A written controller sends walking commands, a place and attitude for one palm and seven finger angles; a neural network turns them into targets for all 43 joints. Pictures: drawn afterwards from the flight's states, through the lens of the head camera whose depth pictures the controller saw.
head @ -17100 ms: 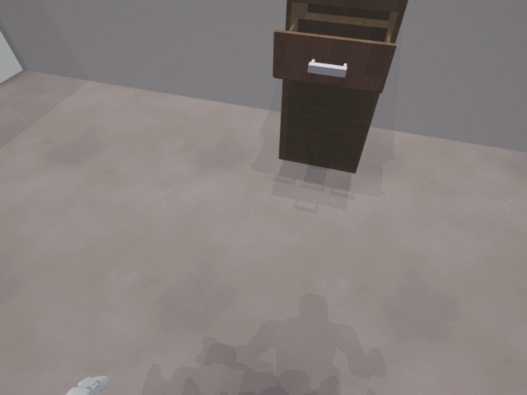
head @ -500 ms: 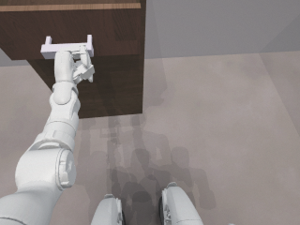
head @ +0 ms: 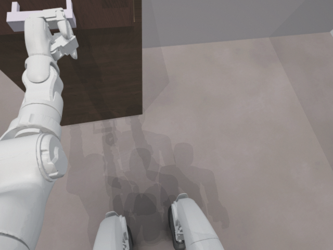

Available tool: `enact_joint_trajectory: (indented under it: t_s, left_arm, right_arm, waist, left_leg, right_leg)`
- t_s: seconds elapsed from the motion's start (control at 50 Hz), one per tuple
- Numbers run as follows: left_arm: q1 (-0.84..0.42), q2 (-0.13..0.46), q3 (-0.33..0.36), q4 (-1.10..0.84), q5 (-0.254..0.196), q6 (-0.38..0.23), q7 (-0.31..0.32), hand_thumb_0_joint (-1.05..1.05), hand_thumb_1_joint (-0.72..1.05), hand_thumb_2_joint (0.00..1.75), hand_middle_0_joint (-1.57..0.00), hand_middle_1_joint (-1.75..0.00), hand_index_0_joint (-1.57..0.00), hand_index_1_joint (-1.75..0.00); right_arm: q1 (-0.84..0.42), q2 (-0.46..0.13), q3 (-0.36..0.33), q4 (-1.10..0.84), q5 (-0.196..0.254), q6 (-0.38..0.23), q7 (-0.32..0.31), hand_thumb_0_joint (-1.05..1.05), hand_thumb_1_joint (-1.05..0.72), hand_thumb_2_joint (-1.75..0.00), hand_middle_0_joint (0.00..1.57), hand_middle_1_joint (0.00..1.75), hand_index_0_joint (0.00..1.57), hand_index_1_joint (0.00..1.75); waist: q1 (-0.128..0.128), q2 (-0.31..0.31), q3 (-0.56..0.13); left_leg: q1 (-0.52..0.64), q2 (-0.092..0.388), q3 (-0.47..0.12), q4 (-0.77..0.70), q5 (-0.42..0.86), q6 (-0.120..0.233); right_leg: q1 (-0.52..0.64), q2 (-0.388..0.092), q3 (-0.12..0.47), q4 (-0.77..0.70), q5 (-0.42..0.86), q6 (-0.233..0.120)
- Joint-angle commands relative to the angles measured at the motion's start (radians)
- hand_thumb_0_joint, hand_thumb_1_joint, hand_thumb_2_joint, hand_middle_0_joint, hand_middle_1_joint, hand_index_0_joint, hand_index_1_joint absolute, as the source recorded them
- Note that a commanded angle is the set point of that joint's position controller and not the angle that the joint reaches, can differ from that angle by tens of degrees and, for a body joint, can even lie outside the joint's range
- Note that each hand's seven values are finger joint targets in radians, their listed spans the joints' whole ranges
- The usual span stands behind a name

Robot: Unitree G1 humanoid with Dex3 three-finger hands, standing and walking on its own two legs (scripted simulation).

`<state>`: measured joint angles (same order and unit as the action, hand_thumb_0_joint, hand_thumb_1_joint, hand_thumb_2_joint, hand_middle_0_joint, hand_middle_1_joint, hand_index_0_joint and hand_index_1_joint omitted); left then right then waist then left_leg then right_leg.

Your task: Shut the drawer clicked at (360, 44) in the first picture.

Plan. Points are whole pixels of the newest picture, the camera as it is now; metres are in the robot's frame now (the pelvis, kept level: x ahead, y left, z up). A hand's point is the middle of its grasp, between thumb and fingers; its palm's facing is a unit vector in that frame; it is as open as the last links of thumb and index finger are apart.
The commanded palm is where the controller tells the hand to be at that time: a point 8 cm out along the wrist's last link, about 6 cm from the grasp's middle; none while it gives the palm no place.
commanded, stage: push the drawer shut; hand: left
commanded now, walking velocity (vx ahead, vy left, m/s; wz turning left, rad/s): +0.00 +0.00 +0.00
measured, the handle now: (43, 12) +0.65 +0.17 +0.07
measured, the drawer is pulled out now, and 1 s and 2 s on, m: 0.02 0.00 0.00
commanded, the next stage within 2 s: pull the fist back off the drawer in 0.46 s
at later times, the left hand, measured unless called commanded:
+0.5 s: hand (66, 29) +0.60 +0.13 +0.07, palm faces +0.02 -1.00 -0.04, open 3.1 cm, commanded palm +0.62 +0.15 +0.07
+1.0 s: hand (70, 30) +0.59 +0.12 +0.07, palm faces +0.03 -1.00 -0.03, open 3.2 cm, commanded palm +0.56 +0.15 +0.07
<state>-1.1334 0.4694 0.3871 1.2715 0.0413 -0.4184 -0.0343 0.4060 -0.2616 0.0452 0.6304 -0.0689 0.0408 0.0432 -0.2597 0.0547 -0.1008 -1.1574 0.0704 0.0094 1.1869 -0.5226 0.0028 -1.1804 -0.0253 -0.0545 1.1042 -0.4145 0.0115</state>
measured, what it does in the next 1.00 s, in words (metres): stands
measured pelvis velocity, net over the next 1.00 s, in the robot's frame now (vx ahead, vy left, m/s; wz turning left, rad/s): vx -0.02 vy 0.01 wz -0.01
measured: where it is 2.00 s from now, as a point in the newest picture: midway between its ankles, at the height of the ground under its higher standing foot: (153, 246)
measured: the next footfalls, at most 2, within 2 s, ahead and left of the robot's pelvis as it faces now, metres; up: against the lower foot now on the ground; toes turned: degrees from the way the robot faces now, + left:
none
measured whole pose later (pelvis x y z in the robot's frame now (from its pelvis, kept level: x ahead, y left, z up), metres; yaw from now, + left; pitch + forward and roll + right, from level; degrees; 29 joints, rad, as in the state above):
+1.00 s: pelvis -0.02 +0.01 -0.01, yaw -1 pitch +30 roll -4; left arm -1.28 0.57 0.39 1.31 0.08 -0.32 -0.02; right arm 0.45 -0.25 0.08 0.62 -0.08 0.02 0.07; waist -0.32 0.06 -0.08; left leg -1.27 0.08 -0.02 1.24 -0.51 0.01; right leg -1.26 -0.02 -0.07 1.12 -0.38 0.02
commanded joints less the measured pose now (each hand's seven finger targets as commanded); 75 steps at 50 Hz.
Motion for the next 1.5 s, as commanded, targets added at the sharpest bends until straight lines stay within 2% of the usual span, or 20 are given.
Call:
enact_joint_trajectory:
  t_s: [0.0, 0.06, 0.12, 0.28, 0.44, 0.48, 0.52, 0.6, 0.7, 0.76, 0.82, 0.86, 1.02, 1.12, 1.16, 1.22, 1.34, 1.38, 1.42, 1.48]
  left_arm:
    - [-0.552, 0.24, 0.028, -0.242, -0.012, -0.065, 0.023, 0.0, 0.9, 0.9, -1.4, -1.6, -1.4, -1.6]
    - [-0.589, 0.275, 0.044, -0.216, -0.006, -0.059, 0.029, 0.0, 0.9, 0.9, -1.4, -1.6, -1.4, -1.6]
    - [-0.598, 0.286, 0.047, -0.197, 0.006, -0.059, 0.028, 0.0, 0.9, 0.9, -1.4, -1.6, -1.4, -1.6]
    - [-0.724, 0.295, 0.028, -0.19, 0.023, -0.045, 0.031, 0.0, 0.9, 0.9, -1.4, -1.6, -1.4, -1.6]
    - [-0.853, 0.329, 0.005, -0.169, 0.038, -0.026, 0.047, 0.0, 0.9, 0.9, -1.4, -1.6, -1.4, -1.6]
    - [-0.89, 0.282, -0.043, -0.172, 0.041, -0.022, 0.045, 0.0, 0.9, 0.9, -1.4, -1.6, -1.4, -1.6]
    - [-0.894, 0.294, -0.04, -0.146, 0.04, -0.009, 0.048, 0.0, 0.9, 0.9, -1.4, -1.6, -1.4, -1.6]
    - [-0.893, 0.301, -0.048, -0.117, 0.047, 0.01, 0.045, 0.0, 0.9, 0.9, -1.4, -1.6, -1.4, -1.6]
    - [-0.895, 0.294, -0.044, -0.163, 0.049, 0.016, 0.043, 0.0, 0.9, 0.9, -1.4, -1.6, -1.4, -1.6]
    - [-0.847, 0.308, -0.023, -0.136, 0.044, 0.032, 0.042, 0.0, 0.9, 0.9, -1.4, -1.6, -1.4, -1.6]
    - [-0.8, 0.325, 0.006, -0.185, 0.037, 0.027, 0.037, 0.0, 0.9, 0.9, -1.4, -1.6, -1.4, -1.6]
    - [-0.745, 0.294, -0.011, -0.167, 0.03, 0.033, 0.031, 0.0, 0.9, 0.9, -1.4, -1.6, -1.4, -1.6]
    - [-0.501, 0.272, 0.036, -0.28, 0.0, -0.006, 0.025, 0.0, 0.9, 0.9, -1.4, -1.6, -1.4, -1.6]
    - [-0.376, 0.158, -0.014, -0.31, -0.035, -0.014, 0.01, 0.0, 0.9, 0.9, -1.4, -1.6, -1.4, -1.6]
    - [-0.369, 0.156, -0.005, -0.345, -0.049, -0.037, 0.012, 0.0, 0.9, 0.9, -1.4, -1.6, -1.4, -1.6]
    - [-0.407, 0.11, -0.036, -0.362, -0.047, -0.077, 0.02, 0.0, 0.9, 0.9, -1.4, -1.6, -1.4, -1.6]
    - [-0.334, 0.074, -0.055, -0.332, -0.042, -0.1, 0.008, 0.0, 0.9, 0.9, -1.4, -1.6, -1.4, -1.6]
    - [-0.172, 0.125, 0.005, -0.412, -0.064, -0.097, -0.004, 0.0, 0.9, 0.9, -1.4, -1.6, -1.4, -1.6]
    - [-0.035, 0.107, -0.011, -0.545, -0.092, -0.075, -0.024, 0.0, 0.9, 0.9, -1.4, -1.6, -1.4, -1.6]
    - [0.13, 0.034, -0.058, -0.688, -0.149, -0.015, -0.045, 0.0, 0.9, 0.9, -1.4, -1.6, -1.4, -1.6]
  right_arm:
    - [0.23, -0.181, -0.067, -0.026, -0.007, 0.006, -0.006, 0.0, -0.9, -0.9, 0.2, 0.3, 0.2, 0.3]
    - [0.237, -0.183, -0.062, -0.02, -0.009, 0.009, -0.007, 0.0, -0.9, -0.9, 0.2, 0.3, 0.2, 0.3]
    - [0.244, -0.182, -0.059, -0.02, -0.012, 0.01, -0.005, 0.0, -0.9, -0.9, 0.2, 0.3, 0.2, 0.3]
    - [0.269, -0.189, -0.056, -0.007, -0.02, 0.017, -0.002, 0.0, -0.9, -0.9, 0.2, 0.3, 0.2, 0.3]
    - [0.273, -0.2, -0.044, 0.006, -0.023, 0.0, -0.008, 0.0, -0.9, -0.9, 0.2, 0.3, 0.2, 0.3]
    - [0.276, -0.196, -0.042, 0.01, -0.024, -0.009, -0.007, 0.0, -0.9, -0.9, 0.2, 0.3, 0.2, 0.3]
    - [0.274, -0.202, -0.037, 0.014, -0.023, -0.014, -0.011, 0.0, -0.9, -0.9, 0.2, 0.3, 0.2, 0.3]
    - [0.27, -0.207, -0.029, 0.007, -0.022, -0.024, -0.014, 0.0, -0.9, -0.9, 0.2, 0.3, 0.2, 0.3]
    - [0.279, -0.207, -0.033, 0.0, -0.029, -0.032, 0.0, 0.0, -0.9, -0.9, 0.2, 0.3, 0.2, 0.3]
    - [0.28, -0.206, -0.031, -0.004, -0.026, -0.028, 0.004, 0.0, -0.9, -0.9, 0.2, 0.3, 0.2, 0.3]
    - [0.276, -0.206, -0.035, -0.015, -0.025, -0.027, 0.009, 0.0, -0.9, -0.9, 0.2, 0.3, 0.2, 0.3]
    - [0.269, -0.199, -0.034, -0.022, -0.02, -0.023, 0.011, 0.0, -0.9, -0.9, 0.2, 0.3, 0.2, 0.3]
    - [0.255, -0.189, -0.056, -0.052, -0.009, -0.006, 0.022, 0.0, -0.9, -0.9, 0.2, 0.3, 0.2, 0.3]
    - [0.236, -0.178, -0.07, -0.057, 0.004, 0.012, 0.02, 0.0, -0.9, -0.9, 0.2, 0.3, 0.2, 0.3]
    - [0.23, -0.175, -0.077, -0.055, 0.006, 0.013, 0.016, 0.0, -0.9, -0.9, 0.2, 0.3, 0.2, 0.3]
    - [0.227, -0.168, -0.084, -0.034, 0.001, 0.012, 0.014, 0.0, -0.9, -0.9, 0.2, 0.3, 0.2, 0.3]
    - [0.21, -0.162, -0.092, -0.03, 0.002, 0.026, 0.011, 0.0, -0.9, -0.9, 0.2, 0.3, 0.2, 0.3]
    - [0.199, -0.166, -0.098, -0.073, 0.012, 0.036, 0.014, 0.0, -0.9, -0.9, 0.2, 0.3, 0.2, 0.3]
    - [0.177, -0.157, -0.101, -0.115, 0.031, 0.049, 0.016, 0.0, -0.9, -0.9, 0.2, 0.3, 0.2, 0.3]
    - [0.145, -0.145, -0.106, -0.152, 0.059, 0.048, 0.014, 0.0, -0.9, -0.9, 0.2, 0.3, 0.2, 0.3]
  waist:
    - [-0.031, 0.134, -0.609]
    - [-0.05, 0.099, -0.569]
    - [-0.047, 0.14, -0.584]
    - [-0.099, 0.179, -0.583]
    - [-0.141, 0.22, -0.583]
    - [-0.156, 0.265, -0.577]
    - [-0.167, 0.249, -0.572]
    - [-0.167, 0.252, -0.554]
    - [-0.141, 0.305, -0.62]
    - [-0.132, 0.242, -0.582]
    - [-0.1, 0.261, -0.627]
    - [-0.098, 0.209, -0.594]
    - [-0.007, 0.171, -0.645]
    - [0.006, 0.102, -0.574]
    - [0.01, 0.07, -0.58]
    - [-0.002, 0.09, -0.563]
    - [0.014, 0.105, -0.564]
    - [0.087, 0.132, -0.668]
    - [0.124, 0.127, -0.717]
    - [0.136, 0.025, -0.663]
  left_leg:
    - [0.396, -0.048, -0.064, -0.122, 0.404, 0.022]
    - [0.338, -0.047, -0.06, -0.116, 0.368, 0.03]
    - [0.353, -0.048, -0.062, -0.109, 0.395, 0.027]
    - [0.393, -0.038, -0.087, -0.089, 0.42, 0.026]
    - [0.359, -0.039, -0.103, -0.077, 0.323, 0.029]
    - [0.388, -0.039, -0.113, -0.084, 0.311, 0.026]
    - [0.366, -0.039, -0.115, -0.081, 0.279, 0.028]
    - [0.327, -0.04, -0.121, -0.087, 0.206, 0.03]
    - [0.389, -0.04, -0.137, -0.085, 0.242, 0.02]
    - [0.322, -0.041, -0.12, -0.089, 0.209, 0.028]
    - [0.354, -0.041, -0.116, -0.094, 0.233, 0.026]
    - [0.318, -0.04, -0.103, -0.101, 0.223, 0.03]
    - [0.392, -0.04, -0.072, -0.135, 0.357, 0.022]
    - [0.391, -0.044, -0.044, -0.162, 0.373, 0.024]
    - [0.391, -0.049, -0.037, -0.166, 0.39, 0.024]
    - [0.439, -0.05, -0.042, -0.156, 0.435, 0.02]
    - [0.487, -0.053, -0.037, -0.143, 0.544, 0.012]
    - [0.548, -0.057, -0.025, -0.167, 0.63, 0.008]
    - [0.598, -0.055, -0.018, -0.205, 0.727, 0.006]
    - [0.58, -0.057, 0.0, -0.265, 0.708, 0.019]
  right_leg:
    - [0.309, 0.059, 0.011, -0.118, 0.261, -0.023]
    - [0.318, 0.062, 0.018, -0.127, 0.243, -0.02]
    - [0.306, 0.062, 0.014, -0.118, 0.26, -0.025]
    - [0.218, 0.066, 0.0, -0.109, 0.242, -0.024]
    - [0.149, 0.067, -0.003, -0.109, 0.151, -0.023]
    - [0.106, 0.066, -0.009, -0.106, 0.138, -0.027]
    - [0.091, 0.066, -0.01, -0.106, 0.116, -0.026]
    - [0.075, 0.064, -0.013, -0.101, 0.072, -0.028]
    - [0.068, 0.062, -0.023, -0.087, 0.091, -0.033]
    - [0.121, 0.064, -0.015, -0.102, 0.078, -0.029]
    - [0.146, 0.064, -0.015, -0.101, 0.091, -0.031]
    - [0.183, 0.065, -0.009, -0.113, 0.091, -0.028]
    - [0.315, 0.068, -0.004, -0.129, 0.203, -0.031]
    - [0.368, 0.07, 0.001, -0.152, 0.261, -0.028]
    - [0.41, 0.068, 0.008, -0.156, 0.301, -0.025]
    - [0.375, 0.066, 0.005, -0.149, 0.327, -0.025]
    - [0.382, 0.06, 0.005, -0.132, 0.414, -0.029]
    - [0.491, 0.062, 0.011, -0.136, 0.49, -0.035]
    - [0.594, 0.062, 0.013, -0.161, 0.582, -0.032]
    - [0.722, 0.066, 0.017, -0.215, 0.658, -0.029]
